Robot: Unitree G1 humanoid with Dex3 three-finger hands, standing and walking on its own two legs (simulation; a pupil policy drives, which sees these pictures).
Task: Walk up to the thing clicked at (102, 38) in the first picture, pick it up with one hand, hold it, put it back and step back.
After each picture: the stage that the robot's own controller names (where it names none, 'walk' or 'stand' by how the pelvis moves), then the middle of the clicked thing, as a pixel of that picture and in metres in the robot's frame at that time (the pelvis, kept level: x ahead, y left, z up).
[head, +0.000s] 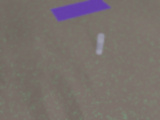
stand; (100, 44) +1.32 -0.19 -0.65
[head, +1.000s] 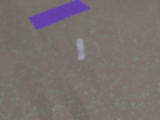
walk; (80, 49) +1.20 +0.12 -0.64
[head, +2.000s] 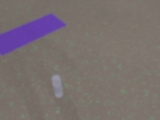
walk; (57, 86) +0.74 +0.23 -0.64
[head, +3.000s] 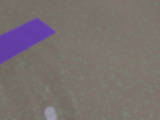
walk; (51, 118) +0.44 +0.19 -0.64
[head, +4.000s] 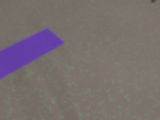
stand; out of the picture +0.37 +0.20 -0.65
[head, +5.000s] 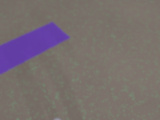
stand; out of the picture +0.36 +0.17 -0.64
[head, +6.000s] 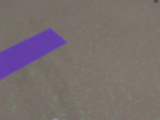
stand; out of the picture +0.40 +0.20 -0.66
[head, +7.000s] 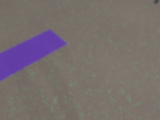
stand; out of the picture +0.39 +0.21 -0.66
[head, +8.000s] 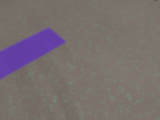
go down; out of the picture +0.38 +0.21 -0.66
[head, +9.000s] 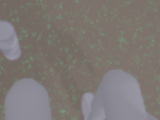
go down; (8, 44) +0.48 +0.22 -0.24
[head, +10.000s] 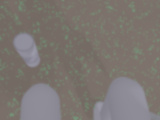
approach; (29, 52) +0.47 +0.20 -0.27
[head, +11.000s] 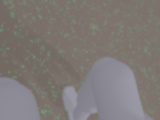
close in; out of the picture +0.47 +0.24 -0.17
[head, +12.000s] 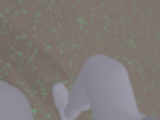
close; out of the picture +0.47 +0.26 -0.17
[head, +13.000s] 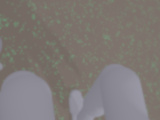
lift; out of the picture +0.37 +0.25 -0.14
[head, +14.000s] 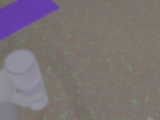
lift; (31, 85) +0.32 +0.17 +0.03
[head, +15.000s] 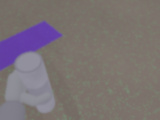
hold; (38, 87) +0.32 +0.15 +0.05
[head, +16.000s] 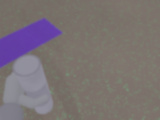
hold; (37, 89) +0.32 +0.16 +0.03
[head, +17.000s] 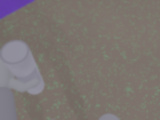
crouch; (27, 72) +0.38 +0.18 -0.02
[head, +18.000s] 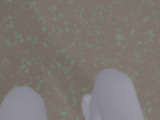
lower; out of the picture +0.53 +0.23 -0.04
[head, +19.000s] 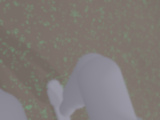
lower; out of the picture +0.49 +0.26 -0.17
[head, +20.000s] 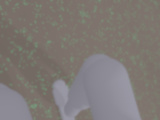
lower; out of the picture +0.47 +0.25 -0.18
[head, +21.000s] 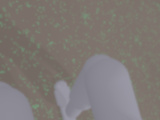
lower; out of the picture +0.47 +0.25 -0.17
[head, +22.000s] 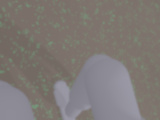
lower; out of the picture +0.46 +0.25 -0.17
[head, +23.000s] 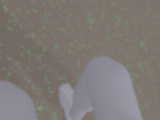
open; out of the picture +0.46 +0.22 -0.18
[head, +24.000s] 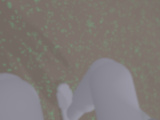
stand; out of the picture +0.45 +0.23 -0.18
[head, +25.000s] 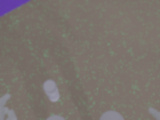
stand; (52, 91) +0.42 +0.16 -0.48
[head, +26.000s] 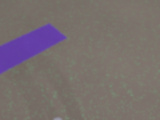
stand; out of the picture +0.39 +0.16 -0.60
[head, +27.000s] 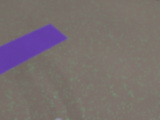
stand; out of the picture +0.39 +0.16 -0.60
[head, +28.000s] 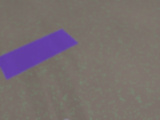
stand; out of the picture +0.40 +0.14 -0.65
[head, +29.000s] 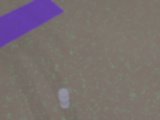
walk; (64, 98) +0.48 +0.10 -0.63
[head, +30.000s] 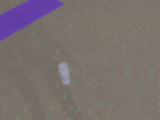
walk; (64, 74) +0.71 +0.16 -0.63
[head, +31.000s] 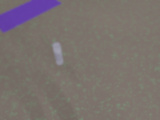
stand; (58, 54) +1.02 +0.26 -0.63
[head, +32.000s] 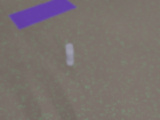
stand; (69, 55) +1.07 +0.14 -0.65
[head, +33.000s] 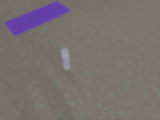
stand; (65, 59) +1.05 +0.17 -0.66
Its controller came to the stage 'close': yes
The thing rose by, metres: 0.69
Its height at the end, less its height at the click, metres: +0.00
